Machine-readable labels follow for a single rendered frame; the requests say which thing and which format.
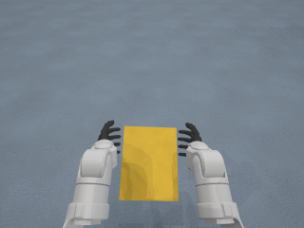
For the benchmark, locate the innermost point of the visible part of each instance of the left robot forearm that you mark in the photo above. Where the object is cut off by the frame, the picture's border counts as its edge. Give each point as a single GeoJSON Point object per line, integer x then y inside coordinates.
{"type": "Point", "coordinates": [90, 200]}

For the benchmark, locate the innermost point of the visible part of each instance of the carton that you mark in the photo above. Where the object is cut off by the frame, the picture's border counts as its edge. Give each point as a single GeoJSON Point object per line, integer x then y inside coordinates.
{"type": "Point", "coordinates": [149, 164]}

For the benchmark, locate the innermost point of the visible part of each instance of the left robot hand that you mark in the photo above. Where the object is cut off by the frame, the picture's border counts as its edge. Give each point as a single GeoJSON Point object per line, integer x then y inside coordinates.
{"type": "Point", "coordinates": [106, 131]}

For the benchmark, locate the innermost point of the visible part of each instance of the right robot hand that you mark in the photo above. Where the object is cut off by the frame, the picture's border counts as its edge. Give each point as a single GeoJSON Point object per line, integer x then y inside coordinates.
{"type": "Point", "coordinates": [194, 134]}

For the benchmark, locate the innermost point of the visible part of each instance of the right robot forearm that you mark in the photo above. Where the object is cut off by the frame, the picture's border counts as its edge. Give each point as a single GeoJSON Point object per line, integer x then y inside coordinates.
{"type": "Point", "coordinates": [215, 204]}

